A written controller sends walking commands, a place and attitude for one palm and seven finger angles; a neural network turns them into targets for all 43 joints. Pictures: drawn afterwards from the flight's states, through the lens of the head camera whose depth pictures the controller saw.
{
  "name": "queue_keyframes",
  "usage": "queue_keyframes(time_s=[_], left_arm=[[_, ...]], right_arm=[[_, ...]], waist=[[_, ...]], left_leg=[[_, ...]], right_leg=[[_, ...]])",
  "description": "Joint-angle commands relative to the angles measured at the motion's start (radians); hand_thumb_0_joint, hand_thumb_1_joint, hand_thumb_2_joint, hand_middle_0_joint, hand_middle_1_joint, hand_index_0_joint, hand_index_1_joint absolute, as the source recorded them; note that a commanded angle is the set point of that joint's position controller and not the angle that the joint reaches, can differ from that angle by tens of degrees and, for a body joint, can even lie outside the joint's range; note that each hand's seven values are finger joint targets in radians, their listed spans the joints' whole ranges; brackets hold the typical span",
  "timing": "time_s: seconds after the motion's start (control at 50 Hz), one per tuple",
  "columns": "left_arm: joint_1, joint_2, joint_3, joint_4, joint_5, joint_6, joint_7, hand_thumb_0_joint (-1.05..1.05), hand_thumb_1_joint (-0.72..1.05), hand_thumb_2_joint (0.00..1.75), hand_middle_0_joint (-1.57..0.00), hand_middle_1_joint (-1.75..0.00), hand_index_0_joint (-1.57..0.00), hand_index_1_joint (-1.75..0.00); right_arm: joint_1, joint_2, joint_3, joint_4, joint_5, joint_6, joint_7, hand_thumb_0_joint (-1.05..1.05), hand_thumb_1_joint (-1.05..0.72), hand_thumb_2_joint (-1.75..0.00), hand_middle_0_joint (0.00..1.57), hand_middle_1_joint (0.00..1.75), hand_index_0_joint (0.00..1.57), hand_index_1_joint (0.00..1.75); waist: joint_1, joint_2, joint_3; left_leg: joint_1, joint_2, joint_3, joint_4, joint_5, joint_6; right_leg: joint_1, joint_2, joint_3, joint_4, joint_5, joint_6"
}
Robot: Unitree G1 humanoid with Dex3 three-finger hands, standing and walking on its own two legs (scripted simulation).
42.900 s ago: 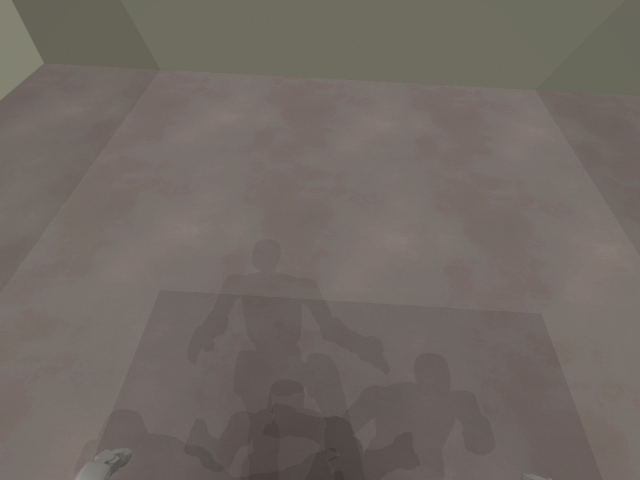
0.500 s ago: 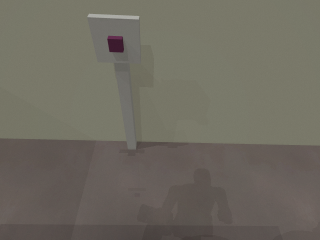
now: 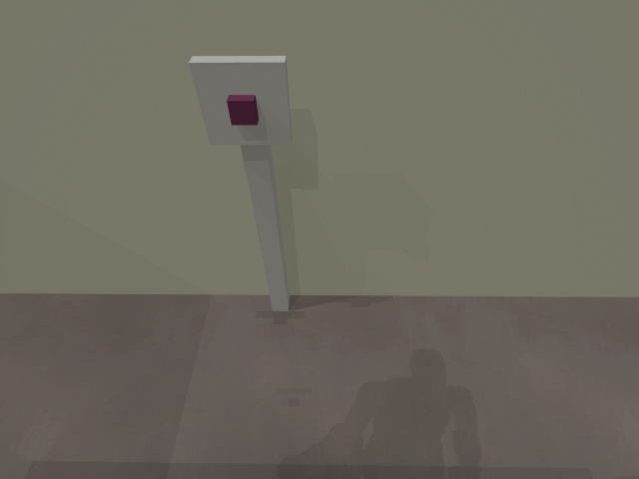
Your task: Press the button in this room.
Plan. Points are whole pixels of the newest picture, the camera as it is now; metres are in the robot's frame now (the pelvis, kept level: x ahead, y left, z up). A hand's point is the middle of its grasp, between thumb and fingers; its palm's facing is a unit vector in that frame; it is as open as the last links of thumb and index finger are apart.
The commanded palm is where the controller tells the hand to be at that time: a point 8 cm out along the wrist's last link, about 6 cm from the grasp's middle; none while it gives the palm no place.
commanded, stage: let the arm hang, fingers relaxed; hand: left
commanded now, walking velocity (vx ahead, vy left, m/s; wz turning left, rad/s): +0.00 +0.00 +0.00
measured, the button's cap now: (243, 109) +0.77 +0.21 +0.07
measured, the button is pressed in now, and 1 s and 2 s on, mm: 0 0 0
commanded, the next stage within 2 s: stand and wait in 0.32 s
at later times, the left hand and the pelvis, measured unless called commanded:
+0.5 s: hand out of the picture +0.06 +0.19 -0.17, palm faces -0.01 -0.97 -0.26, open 7.3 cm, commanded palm none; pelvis +0.02 -0.02 +0.00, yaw +0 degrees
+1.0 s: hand out of the picture +0.08 +0.19 -0.16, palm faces -0.02 -0.95 -0.30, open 7.3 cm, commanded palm none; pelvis +0.03 -0.03 +0.01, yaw -1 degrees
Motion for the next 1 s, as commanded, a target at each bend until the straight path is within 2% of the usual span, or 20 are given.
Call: queue_keyframes(time_s=[0.0,0.08,0.18,0.24,0.34,0.36,0.48,0.54,0.68,0.7,0.78,0.94,0.98], left_arm=[[0.002,0.130,0.022,-0.033,-0.004,-0.024,0.008,0.00,0.90,0.90,-0.20,-0.30,-0.20,-0.30],[-0.013,0.136,0.024,-0.032,-0.005,-0.029,0.008,0.00,0.90,0.90,-0.20,-0.30,-0.20,-0.30],[-0.044,0.139,0.026,-0.035,-0.008,-0.036,0.010,0.00,0.90,0.90,-0.20,-0.30,-0.20,-0.30],[-0.062,0.136,0.027,-0.035,-0.010,-0.038,0.010,0.00,0.90,0.90,-0.20,-0.30,-0.20,-0.30],[-0.079,0.138,0.028,-0.034,-0.011,-0.038,0.010,0.00,0.90,0.90,-0.20,-0.30,-0.20,-0.30],[-0.083,0.141,0.029,-0.036,-0.011,-0.038,0.010,0.00,0.90,0.90,-0.20,-0.30,-0.20,-0.30],[-0.093,0.158,0.033,-0.039,-0.011,-0.043,0.010,0.00,0.90,0.90,-0.20,-0.30,-0.20,-0.30],[-0.103,0.164,0.032,-0.036,-0.012,-0.043,0.011,0.00,0.90,0.90,-0.20,-0.30,-0.20,-0.30],[-0.108,0.183,0.033,-0.037,-0.010,-0.045,0.009,0.00,0.90,0.90,-0.20,-0.30,-0.20,-0.30],[-0.113,0.182,0.031,-0.034,-0.011,-0.044,0.010,0.00,0.90,0.90,-0.20,-0.30,-0.20,-0.30],[-0.117,0.197,0.034,-0.038,-0.011,-0.046,0.009,0.00,0.90,0.90,-0.20,-0.30,-0.20,-0.30],[-0.133,0.213,0.034,-0.037,-0.012,-0.048,0.009,0.00,0.90,0.90,-0.20,-0.30,-0.20,-0.30],[-0.133,0.218,0.037,-0.040,-0.011,-0.049,0.009,0.00,0.90,0.90,-0.20,-0.30,-0.20,-0.30]], right_arm=[[0.026,-0.146,-0.030,-0.026,-0.003,-0.023,-0.012,0.00,-0.90,-0.90,0.20,0.30,0.20,0.30],[0.007,-0.149,-0.027,-0.021,0.000,-0.029,-0.013,0.00,-0.90,-0.90,0.20,0.30,0.20,0.30],[-0.001,-0.142,-0.023,-0.013,0.001,-0.034,-0.015,0.00,-0.90,-0.90,0.20,0.30,0.20,0.30],[-0.009,-0.145,-0.023,-0.007,-0.001,-0.036,-0.016,0.00,-0.90,-0.90,0.20,0.30,0.20,0.30],[-0.026,-0.153,-0.024,-0.002,-0.001,-0.034,-0.018,0.00,-0.90,-0.90,0.20,0.30,0.20,0.30],[-0.027,-0.157,-0.023,-0.002,-0.001,-0.034,-0.018,0.00,-0.90,-0.90,0.20,0.30,0.20,0.30],[-0.040,-0.175,-0.026,-0.004,0.002,-0.034,-0.019,0.00,-0.90,-0.90,0.20,0.30,0.20,0.30],[-0.047,-0.179,-0.026,-0.001,0.001,-0.035,-0.019,0.00,-0.90,-0.90,0.20,0.30,0.20,0.30],[-0.070,-0.200,-0.029,-0.003,0.003,-0.031,-0.017,0.00,-0.90,-0.90,0.20,0.30,0.20,0.30],[-0.073,-0.199,-0.029,0.000,0.001,-0.031,-0.017,0.00,-0.90,-0.90,0.20,0.30,0.20,0.30],[-0.084,-0.214,-0.028,-0.003,0.003,-0.031,-0.017,0.00,-0.90,-0.90,0.20,0.30,0.20,0.30],[-0.101,-0.227,-0.029,-0.004,0.002,-0.033,-0.017,0.00,-0.90,-0.90,0.20,0.30,0.20,0.30],[-0.105,-0.233,-0.030,-0.008,0.004,-0.033,-0.017,0.00,-0.90,-0.90,0.20,0.30,0.20,0.30]], waist=[[-0.002,-0.040,0.057],[0.002,-0.014,0.034],[-0.001,-0.040,0.000],[-0.004,-0.020,-0.009],[-0.005,-0.024,0.001],[-0.006,-0.009,-0.005],[-0.006,-0.038,-0.027],[-0.007,-0.029,-0.032],[-0.007,-0.055,-0.017],[-0.008,-0.039,-0.019],[-0.006,-0.054,-0.027],[-0.007,-0.030,-0.027],[-0.006,-0.041,-0.037]], left_leg=[[-0.006,0.128,-0.155,-0.136,-0.130,0.011],[0.018,0.127,-0.139,-0.122,-0.039,0.007],[0.046,0.127,-0.123,-0.100,0.075,0.000],[0.059,0.128,-0.121,-0.098,0.100,-0.005],[0.072,0.131,-0.116,-0.099,0.107,-0.009],[0.075,0.132,-0.116,-0.100,0.107,-0.009],[0.100,0.137,-0.110,-0.096,0.130,-0.010],[0.106,0.139,-0.111,-0.099,0.147,-0.011],[0.125,0.142,-0.104,-0.105,0.121,-0.012],[0.127,0.142,-0.104,-0.105,0.122,-0.013],[0.133,0.145,-0.100,-0.108,0.128,-0.013],[0.140,0.146,-0.099,-0.113,0.143,-0.017],[0.148,0.148,-0.095,-0.111,0.149,-0.016]], right_leg=[[-0.069,-0.098,0.119,-0.118,-0.109,-0.044],[-0.042,-0.102,0.120,-0.118,-0.044,-0.041],[0.001,-0.113,0.118,-0.126,0.038,-0.040],[0.013,-0.118,0.121,-0.131,0.064,-0.040],[0.016,-0.119,0.122,-0.144,0.083,-0.040],[0.022,-0.120,0.124,-0.146,0.082,-0.042],[0.037,-0.118,0.122,-0.153,0.123,-0.041],[0.049,-0.120,0.124,-0.150,0.151,-0.040],[0.028,-0.118,0.130,-0.174,0.126,-0.037],[0.032,-0.123,0.131,-0.173,0.132,-0.038],[0.040,-0.121,0.131,-0.178,0.149,-0.037],[0.054,-0.127,0.141,-0.181,0.195,-0.035],[0.059,-0.123,0.139,-0.184,0.201,-0.033]])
